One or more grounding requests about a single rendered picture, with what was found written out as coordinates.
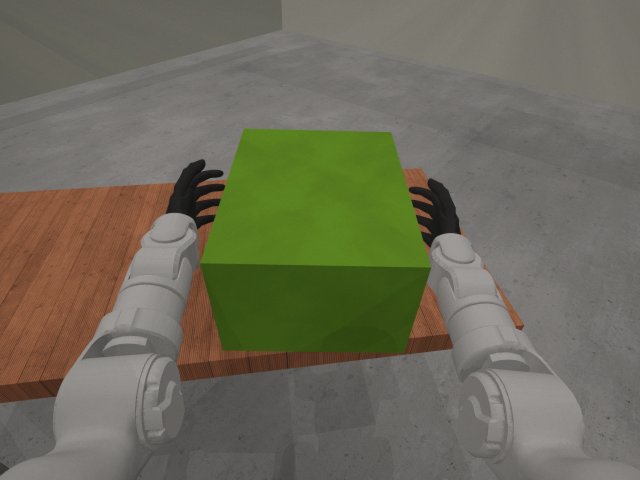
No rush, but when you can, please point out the left robot upper arm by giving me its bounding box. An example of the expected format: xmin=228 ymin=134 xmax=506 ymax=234
xmin=0 ymin=353 xmax=184 ymax=480

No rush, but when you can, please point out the robot right hand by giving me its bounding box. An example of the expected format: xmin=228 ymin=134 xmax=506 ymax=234
xmin=409 ymin=178 xmax=461 ymax=248

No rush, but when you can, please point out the carton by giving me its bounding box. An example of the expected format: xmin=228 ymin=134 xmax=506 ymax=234
xmin=200 ymin=129 xmax=431 ymax=353

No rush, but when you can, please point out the robot left hand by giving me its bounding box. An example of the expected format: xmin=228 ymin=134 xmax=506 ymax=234
xmin=166 ymin=159 xmax=225 ymax=230

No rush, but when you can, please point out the left robot forearm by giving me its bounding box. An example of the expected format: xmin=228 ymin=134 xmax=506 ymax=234
xmin=53 ymin=213 xmax=200 ymax=441

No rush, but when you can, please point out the right robot forearm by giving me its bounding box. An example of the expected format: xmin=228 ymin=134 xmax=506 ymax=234
xmin=427 ymin=233 xmax=585 ymax=443

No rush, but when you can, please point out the right robot upper arm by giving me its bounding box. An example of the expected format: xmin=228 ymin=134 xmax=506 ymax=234
xmin=457 ymin=368 xmax=640 ymax=480

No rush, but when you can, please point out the table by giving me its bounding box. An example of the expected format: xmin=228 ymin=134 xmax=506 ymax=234
xmin=0 ymin=168 xmax=524 ymax=476

